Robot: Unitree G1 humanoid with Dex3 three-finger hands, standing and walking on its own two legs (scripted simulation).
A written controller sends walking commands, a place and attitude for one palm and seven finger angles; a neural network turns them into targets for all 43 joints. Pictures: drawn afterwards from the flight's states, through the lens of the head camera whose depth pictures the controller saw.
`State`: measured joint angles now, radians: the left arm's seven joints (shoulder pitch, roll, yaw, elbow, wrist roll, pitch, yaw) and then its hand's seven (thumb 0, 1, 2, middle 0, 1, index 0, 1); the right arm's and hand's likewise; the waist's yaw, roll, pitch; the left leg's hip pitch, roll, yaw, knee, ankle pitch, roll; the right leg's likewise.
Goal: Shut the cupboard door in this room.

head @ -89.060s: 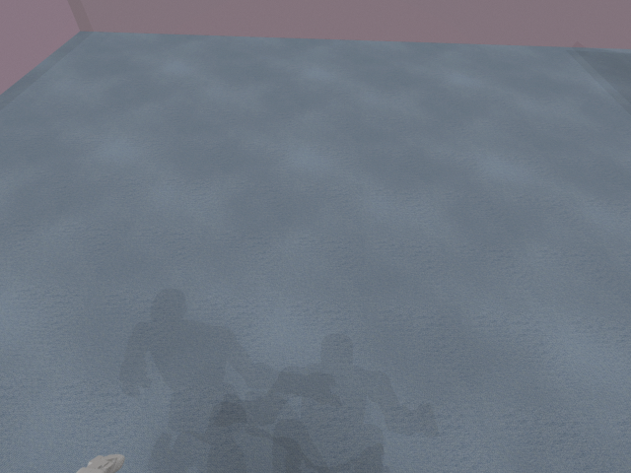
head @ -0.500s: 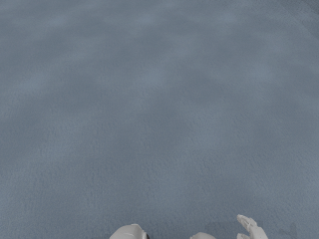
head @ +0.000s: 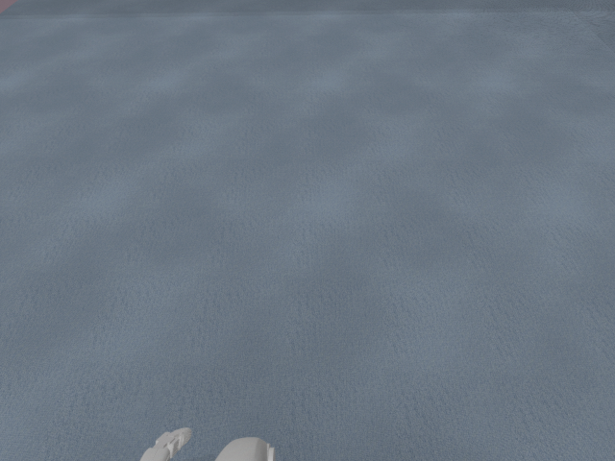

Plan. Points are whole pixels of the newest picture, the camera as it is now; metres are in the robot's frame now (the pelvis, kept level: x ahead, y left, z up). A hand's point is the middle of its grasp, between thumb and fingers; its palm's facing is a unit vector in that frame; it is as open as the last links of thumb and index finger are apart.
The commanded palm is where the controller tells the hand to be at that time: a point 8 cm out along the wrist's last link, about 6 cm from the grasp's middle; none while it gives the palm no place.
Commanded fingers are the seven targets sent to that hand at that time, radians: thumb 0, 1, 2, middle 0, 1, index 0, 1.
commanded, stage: walk to a spot facing it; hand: left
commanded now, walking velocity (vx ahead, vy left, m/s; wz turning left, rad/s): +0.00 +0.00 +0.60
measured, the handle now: out of the picture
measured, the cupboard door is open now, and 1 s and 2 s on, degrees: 68 68 68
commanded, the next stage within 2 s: turn to face it in 0.08 s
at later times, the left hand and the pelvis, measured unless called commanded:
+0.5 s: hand out of the picture +0.09 +0.24 -0.18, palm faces +0.14 -0.97 -0.20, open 7.4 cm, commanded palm none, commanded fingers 0.00 0.90 0.90 -0.20 -0.30 -0.20 -0.30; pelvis +0.11 +0.05 -0.01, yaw +2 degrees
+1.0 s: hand (160, 387) +0.27 +0.26 -0.18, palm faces -0.20 -0.95 -0.22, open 7.4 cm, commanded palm none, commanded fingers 0.00 0.90 0.90 -0.20 -0.30 -0.20 -0.30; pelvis +0.14 +0.07 -0.01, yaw -15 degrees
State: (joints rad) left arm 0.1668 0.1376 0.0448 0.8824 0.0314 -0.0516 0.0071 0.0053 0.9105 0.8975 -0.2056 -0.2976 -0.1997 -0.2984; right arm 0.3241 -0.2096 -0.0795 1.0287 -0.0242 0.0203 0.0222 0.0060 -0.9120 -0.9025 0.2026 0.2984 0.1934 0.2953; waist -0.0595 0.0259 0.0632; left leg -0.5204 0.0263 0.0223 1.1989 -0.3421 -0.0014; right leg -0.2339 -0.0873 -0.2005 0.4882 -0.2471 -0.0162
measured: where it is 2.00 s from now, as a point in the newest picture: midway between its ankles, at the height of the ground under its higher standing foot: outside the picture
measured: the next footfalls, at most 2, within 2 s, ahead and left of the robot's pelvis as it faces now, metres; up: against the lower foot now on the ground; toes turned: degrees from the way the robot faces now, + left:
left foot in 0.26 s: +0.18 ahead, +0.14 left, +0.00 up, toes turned +14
right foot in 0.62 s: +0.17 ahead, -0.08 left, +0.00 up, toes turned -7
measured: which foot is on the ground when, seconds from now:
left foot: up 0.00-0.24, down 0.26-0.64, up 0.66-0.94, down 0.96-1.00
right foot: down 0.00-0.24, up 0.26-0.60, down 0.62-0.96, up 0.98-1.00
